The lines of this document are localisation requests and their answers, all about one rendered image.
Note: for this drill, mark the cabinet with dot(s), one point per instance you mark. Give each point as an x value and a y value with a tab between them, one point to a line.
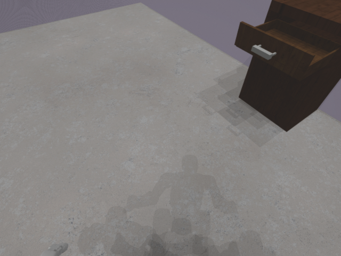
279	97

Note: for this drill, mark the robot left hand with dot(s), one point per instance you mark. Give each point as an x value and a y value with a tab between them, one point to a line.
55	249

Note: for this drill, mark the drawer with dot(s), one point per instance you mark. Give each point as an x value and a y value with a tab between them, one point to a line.
299	53

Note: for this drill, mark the handle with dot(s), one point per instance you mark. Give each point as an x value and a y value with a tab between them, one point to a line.
262	52

